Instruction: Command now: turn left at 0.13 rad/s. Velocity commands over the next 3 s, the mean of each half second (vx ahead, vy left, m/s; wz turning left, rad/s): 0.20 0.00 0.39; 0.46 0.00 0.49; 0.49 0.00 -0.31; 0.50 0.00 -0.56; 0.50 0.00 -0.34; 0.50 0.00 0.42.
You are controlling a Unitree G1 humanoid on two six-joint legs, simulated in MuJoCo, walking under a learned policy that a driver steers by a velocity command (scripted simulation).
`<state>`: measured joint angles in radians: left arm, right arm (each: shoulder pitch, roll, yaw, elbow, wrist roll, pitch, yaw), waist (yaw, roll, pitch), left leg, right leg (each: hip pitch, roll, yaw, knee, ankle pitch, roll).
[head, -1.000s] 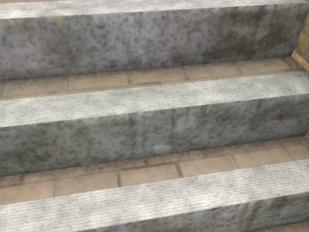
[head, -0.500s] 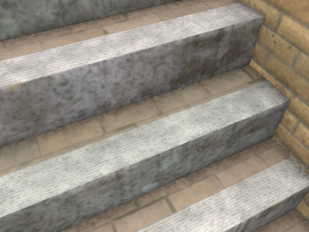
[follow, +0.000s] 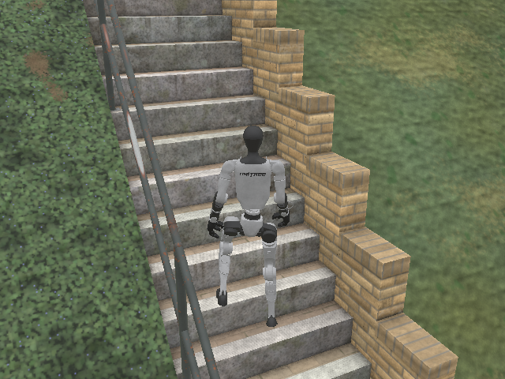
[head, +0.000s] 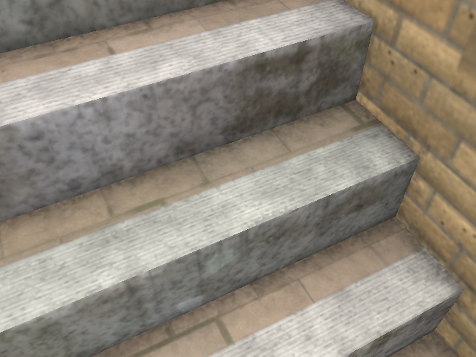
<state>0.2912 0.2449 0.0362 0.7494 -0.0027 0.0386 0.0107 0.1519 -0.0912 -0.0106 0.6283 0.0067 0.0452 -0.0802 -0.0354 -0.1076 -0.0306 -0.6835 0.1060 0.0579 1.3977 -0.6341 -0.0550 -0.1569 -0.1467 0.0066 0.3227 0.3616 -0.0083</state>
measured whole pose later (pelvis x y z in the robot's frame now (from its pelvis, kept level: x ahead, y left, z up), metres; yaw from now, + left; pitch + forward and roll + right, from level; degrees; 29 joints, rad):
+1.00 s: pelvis +0.05 +0.11 +0.12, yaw +26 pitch +2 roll -4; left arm 0.01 0.06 -0.09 0.64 0.00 -0.11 -0.03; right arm 0.54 -0.08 0.05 1.04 -0.04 -0.04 0.04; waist -0.03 -0.01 -0.14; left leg -0.34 -0.09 -0.08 0.74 -0.42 0.10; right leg -1.30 0.02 0.08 2.21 0.16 -0.14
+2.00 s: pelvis +0.45 +0.28 +0.54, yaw -3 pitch +2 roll +0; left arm 0.06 0.17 0.00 0.63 -0.01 -0.01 0.01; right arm 0.42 -0.18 0.00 1.01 -0.06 -0.02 -0.04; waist 0.00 -0.02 -0.08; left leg -0.29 0.16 0.25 0.65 -0.38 -0.01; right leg -1.23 -0.04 0.08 1.87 0.11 -0.06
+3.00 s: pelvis +0.73 +0.12 +0.67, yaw +4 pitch +3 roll +2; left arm 0.16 0.23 -0.02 0.73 0.05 -0.09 -0.05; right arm 0.29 -0.18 0.00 0.87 -0.02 0.00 -0.02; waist 0.00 -0.04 -0.15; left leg -0.67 -0.13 -0.09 1.21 -0.59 0.05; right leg -0.80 0.02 0.07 1.82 -0.10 -0.07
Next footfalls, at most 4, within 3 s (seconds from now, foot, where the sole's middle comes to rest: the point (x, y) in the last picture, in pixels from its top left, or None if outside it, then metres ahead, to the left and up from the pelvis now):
0.68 left None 0.04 0.16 -0.64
1.28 right None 0.36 0.14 -0.43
1.68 left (7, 278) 0.47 0.41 -0.22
2.30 right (235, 174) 0.71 0.01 -0.22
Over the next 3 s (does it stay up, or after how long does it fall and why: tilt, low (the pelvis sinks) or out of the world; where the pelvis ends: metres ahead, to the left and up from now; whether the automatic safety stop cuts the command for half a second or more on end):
stays up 0.73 0.12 0.67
